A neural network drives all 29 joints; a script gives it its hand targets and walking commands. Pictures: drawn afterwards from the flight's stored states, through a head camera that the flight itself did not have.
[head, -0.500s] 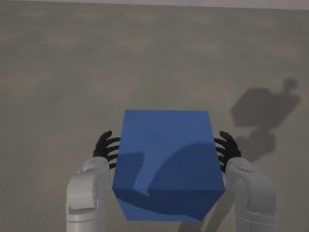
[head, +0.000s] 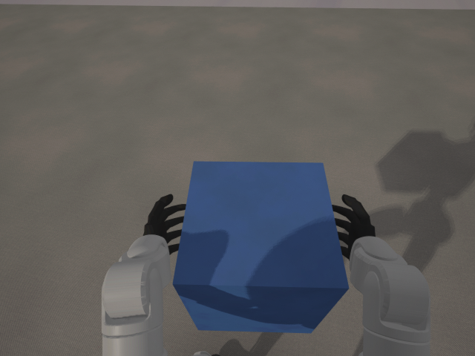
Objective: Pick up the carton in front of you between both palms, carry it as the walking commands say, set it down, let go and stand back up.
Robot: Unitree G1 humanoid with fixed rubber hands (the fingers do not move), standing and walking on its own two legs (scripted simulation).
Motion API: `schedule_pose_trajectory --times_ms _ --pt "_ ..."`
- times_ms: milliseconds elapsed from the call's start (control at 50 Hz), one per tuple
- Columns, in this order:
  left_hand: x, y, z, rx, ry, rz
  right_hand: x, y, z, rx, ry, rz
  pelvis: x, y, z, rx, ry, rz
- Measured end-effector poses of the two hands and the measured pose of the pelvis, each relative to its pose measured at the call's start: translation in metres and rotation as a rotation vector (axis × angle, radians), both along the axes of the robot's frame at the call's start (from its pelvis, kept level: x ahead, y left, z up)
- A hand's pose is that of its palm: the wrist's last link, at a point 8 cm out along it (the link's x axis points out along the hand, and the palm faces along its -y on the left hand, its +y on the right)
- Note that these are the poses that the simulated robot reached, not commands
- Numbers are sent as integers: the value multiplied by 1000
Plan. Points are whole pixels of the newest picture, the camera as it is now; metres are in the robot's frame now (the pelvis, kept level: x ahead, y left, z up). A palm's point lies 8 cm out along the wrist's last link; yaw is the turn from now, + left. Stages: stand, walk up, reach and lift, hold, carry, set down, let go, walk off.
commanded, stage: carry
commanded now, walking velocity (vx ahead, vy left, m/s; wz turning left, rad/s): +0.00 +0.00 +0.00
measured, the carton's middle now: (255, 252) +0.29 +0.00 +0.02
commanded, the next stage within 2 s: none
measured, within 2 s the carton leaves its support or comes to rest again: neither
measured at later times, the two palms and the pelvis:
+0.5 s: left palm (182, 154) +0.47 +0.15 +0.09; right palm (336, 156) +0.46 -0.15 +0.09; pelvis +0.20 +0.00 -0.01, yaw -2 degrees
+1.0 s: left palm (191, 167) +0.47 +0.14 +0.05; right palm (337, 169) +0.46 -0.16 +0.05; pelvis +0.20 -0.01 -0.01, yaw -2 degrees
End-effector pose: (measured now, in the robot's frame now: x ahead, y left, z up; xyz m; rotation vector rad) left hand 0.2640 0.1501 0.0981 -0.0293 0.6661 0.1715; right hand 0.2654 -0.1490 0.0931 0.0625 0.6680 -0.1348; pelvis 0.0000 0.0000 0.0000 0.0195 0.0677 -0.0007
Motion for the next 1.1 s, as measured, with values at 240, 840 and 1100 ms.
schedule_pose_trajectory --times_ms 240,840,1100 --pt "126 15 -42 -52 122 -35 114 15 -28 -46 123 -42 114 23 -4 -20 -5 -43" --pt "215 -14 -40 5 75 -48 205 -13 -34 -39 75 -23 213 -6 -13 -15 -11 -30" --pt "202 -14 -54 43 47 -75 192 -14 -49 -78 48 3 197 -6 -11 -16 -34 -29"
